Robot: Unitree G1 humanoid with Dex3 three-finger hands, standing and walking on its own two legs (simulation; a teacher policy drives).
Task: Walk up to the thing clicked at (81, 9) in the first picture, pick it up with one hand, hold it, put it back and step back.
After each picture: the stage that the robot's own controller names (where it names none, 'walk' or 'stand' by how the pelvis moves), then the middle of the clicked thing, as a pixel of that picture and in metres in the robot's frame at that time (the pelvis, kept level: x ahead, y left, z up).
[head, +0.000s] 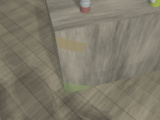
stand; (85, 2) +0.94 +0.02 -0.01
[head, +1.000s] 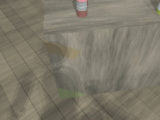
walk; (81, 5) +0.85 +0.07 +0.03
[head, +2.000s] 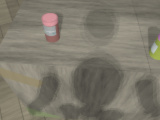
walk; (51, 28) +0.58 +0.22 +0.02
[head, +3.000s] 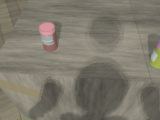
stand; (48, 37) +0.56 +0.19 +0.03
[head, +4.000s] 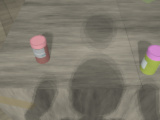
stand; (40, 50) +0.53 +0.22 +0.00
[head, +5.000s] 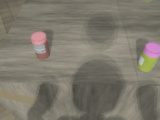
stand; (41, 46) +0.55 +0.22 -0.01
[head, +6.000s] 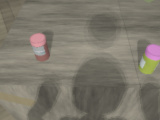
stand; (40, 47) +0.54 +0.22 -0.01
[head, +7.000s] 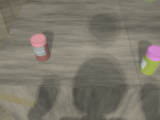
stand; (40, 48) +0.53 +0.22 -0.01
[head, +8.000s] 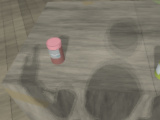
rise first; (56, 51) +0.54 +0.20 +0.00
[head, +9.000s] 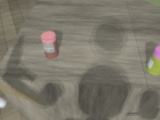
go down; (50, 45) +0.56 +0.18 +0.00
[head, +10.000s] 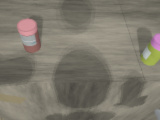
go down; (30, 36) +0.52 +0.19 +0.03
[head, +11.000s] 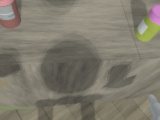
close in; (5, 8) +0.55 +0.20 +0.07
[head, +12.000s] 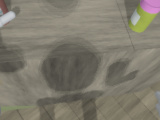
close; out of the picture +0.57 +0.21 +0.09
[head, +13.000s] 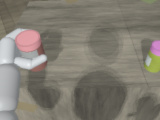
lift; (32, 51) +0.37 +0.17 +0.18
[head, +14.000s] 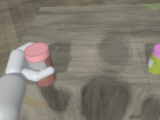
lift; (41, 65) +0.32 +0.15 +0.17
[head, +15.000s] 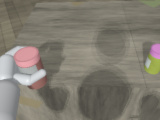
hold; (32, 68) +0.32 +0.18 +0.15
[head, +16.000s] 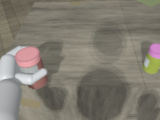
hold; (32, 68) +0.33 +0.18 +0.14
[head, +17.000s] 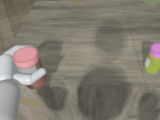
crouch; (30, 68) +0.32 +0.18 +0.14
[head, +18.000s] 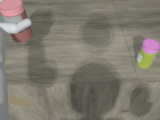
crouch; (17, 21) +0.46 +0.20 +0.21
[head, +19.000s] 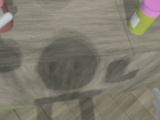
lower; out of the picture +0.54 +0.19 +0.07
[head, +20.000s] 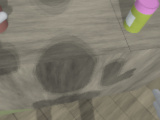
lower; out of the picture +0.54 +0.20 +0.09
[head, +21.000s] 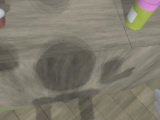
lower; out of the picture +0.55 +0.21 +0.09
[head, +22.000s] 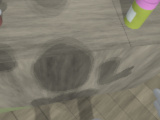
lower; out of the picture +0.55 +0.21 +0.09
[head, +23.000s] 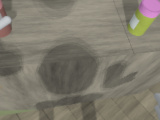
loosen; out of the picture +0.53 +0.20 +0.08
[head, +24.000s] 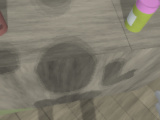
withdraw; out of the picture +0.53 +0.21 +0.08
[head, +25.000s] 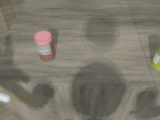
sink last; (45, 46) +0.51 +0.19 +0.04
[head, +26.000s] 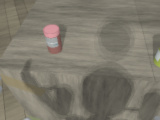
stand; (53, 39) +0.55 +0.19 +0.04
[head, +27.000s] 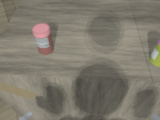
stand; (43, 39) +0.52 +0.20 +0.05
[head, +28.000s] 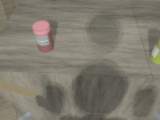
stand; (43, 37) +0.53 +0.19 +0.06
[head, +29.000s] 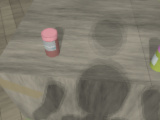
stand; (51, 43) +0.54 +0.18 +0.02
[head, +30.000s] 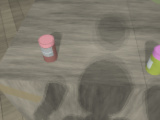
stand; (48, 49) +0.53 +0.19 -0.01
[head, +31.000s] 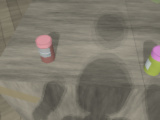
stand; (46, 49) +0.52 +0.20 -0.01
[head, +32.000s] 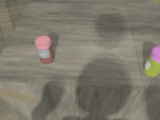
walk; (45, 50) +0.52 +0.20 -0.01
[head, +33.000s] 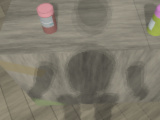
walk; (47, 19) +0.61 +0.18 +0.02
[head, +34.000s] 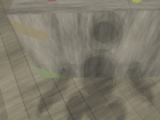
walk; out of the picture +0.88 +0.25 +0.02
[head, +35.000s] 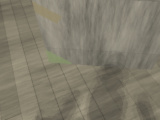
stand; out of the picture +1.16 +0.20 +0.02
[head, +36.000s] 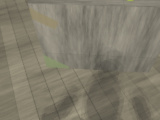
stand; out of the picture +1.14 +0.18 -0.01
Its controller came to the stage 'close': yes
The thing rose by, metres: 0.21
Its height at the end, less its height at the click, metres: +0.00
